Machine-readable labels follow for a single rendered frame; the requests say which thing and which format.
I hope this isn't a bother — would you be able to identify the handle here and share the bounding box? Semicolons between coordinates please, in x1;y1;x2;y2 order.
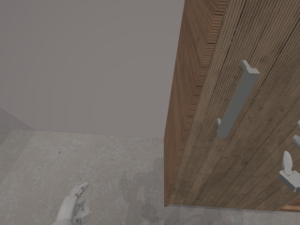
216;60;261;139

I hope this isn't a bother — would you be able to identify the wardrobe door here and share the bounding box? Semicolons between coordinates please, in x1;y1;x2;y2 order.
288;197;300;206
168;0;300;212

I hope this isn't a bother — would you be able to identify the robot left hand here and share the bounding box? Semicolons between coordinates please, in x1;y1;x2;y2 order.
55;182;92;225

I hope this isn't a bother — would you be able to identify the robot right hand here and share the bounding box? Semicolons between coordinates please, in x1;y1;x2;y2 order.
278;120;300;194

